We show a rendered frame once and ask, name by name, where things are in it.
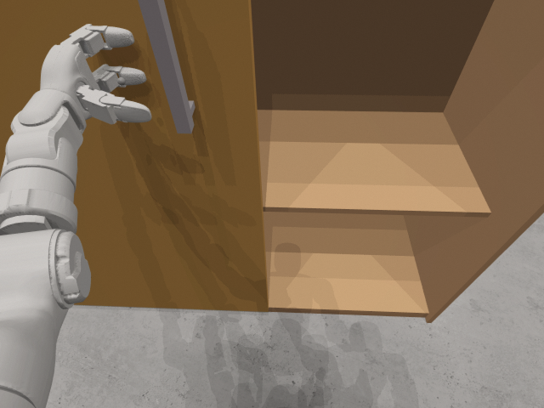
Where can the left robot hand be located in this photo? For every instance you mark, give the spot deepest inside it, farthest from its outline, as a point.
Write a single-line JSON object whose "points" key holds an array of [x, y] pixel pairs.
{"points": [[65, 69]]}

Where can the robot left forearm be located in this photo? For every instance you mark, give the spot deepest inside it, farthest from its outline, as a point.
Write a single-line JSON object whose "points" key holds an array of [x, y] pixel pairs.
{"points": [[39, 175]]}

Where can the handle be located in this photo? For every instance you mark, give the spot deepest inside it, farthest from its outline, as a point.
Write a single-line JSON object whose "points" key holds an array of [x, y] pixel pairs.
{"points": [[161, 39]]}

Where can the left robot upper arm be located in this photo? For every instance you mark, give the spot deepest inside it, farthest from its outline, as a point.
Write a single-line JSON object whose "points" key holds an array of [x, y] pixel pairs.
{"points": [[42, 274]]}

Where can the wardrobe door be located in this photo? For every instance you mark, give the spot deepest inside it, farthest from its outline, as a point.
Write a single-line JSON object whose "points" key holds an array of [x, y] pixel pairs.
{"points": [[166, 220]]}

